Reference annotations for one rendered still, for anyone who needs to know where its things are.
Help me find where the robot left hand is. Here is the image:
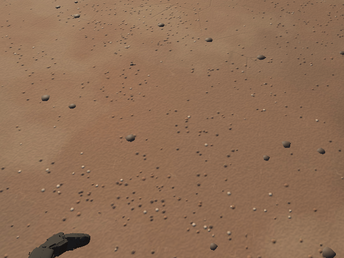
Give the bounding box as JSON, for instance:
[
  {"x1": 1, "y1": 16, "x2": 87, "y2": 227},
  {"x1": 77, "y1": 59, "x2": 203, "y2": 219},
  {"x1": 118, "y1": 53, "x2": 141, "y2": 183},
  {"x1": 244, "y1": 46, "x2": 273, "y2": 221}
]
[{"x1": 28, "y1": 232, "x2": 90, "y2": 258}]

